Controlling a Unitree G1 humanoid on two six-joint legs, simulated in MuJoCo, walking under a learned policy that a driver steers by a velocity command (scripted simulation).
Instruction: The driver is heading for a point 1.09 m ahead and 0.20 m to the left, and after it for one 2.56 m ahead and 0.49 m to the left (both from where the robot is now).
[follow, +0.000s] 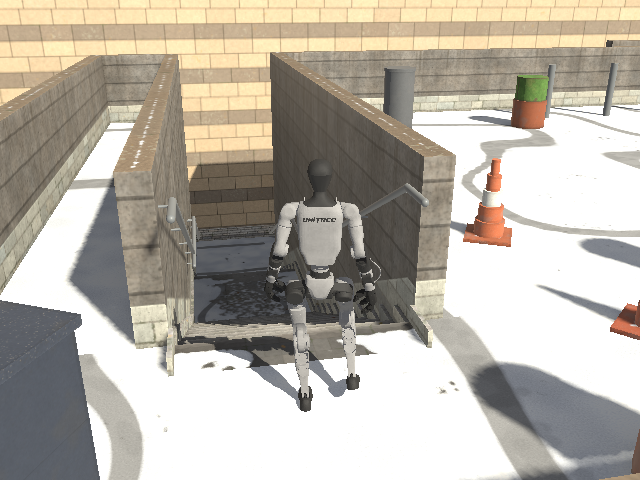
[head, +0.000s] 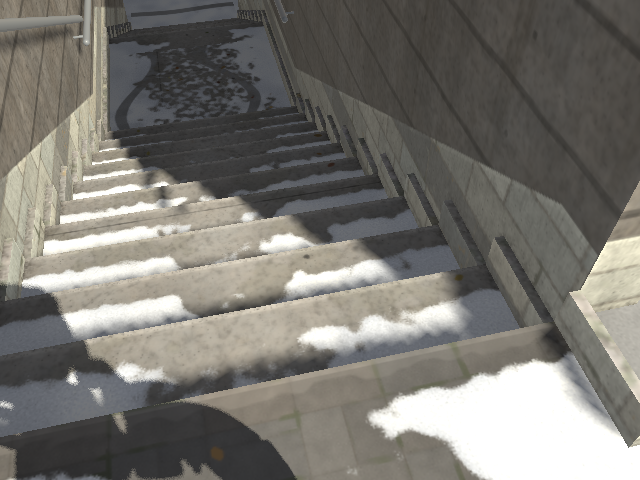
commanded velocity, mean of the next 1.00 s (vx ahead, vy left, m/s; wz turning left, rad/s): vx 0.44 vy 0.00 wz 0.13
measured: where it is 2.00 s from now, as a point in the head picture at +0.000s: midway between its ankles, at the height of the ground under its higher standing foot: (342, 455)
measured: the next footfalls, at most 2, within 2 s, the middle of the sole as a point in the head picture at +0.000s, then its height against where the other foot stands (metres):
right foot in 0.28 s outside the picture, level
left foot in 0.84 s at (298, 430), level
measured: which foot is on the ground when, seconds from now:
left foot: down 0.00-0.32, up 0.34-0.82, down 0.84-1.00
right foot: up 0.00-0.26, down 0.28-0.84, up 0.86-1.00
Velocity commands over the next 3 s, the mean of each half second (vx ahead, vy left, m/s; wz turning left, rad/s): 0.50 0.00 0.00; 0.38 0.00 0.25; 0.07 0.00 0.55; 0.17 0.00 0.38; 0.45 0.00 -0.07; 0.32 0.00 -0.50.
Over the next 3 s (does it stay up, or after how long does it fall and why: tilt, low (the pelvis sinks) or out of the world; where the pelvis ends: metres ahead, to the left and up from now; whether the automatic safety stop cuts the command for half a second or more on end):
stays up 0.89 0.20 -0.18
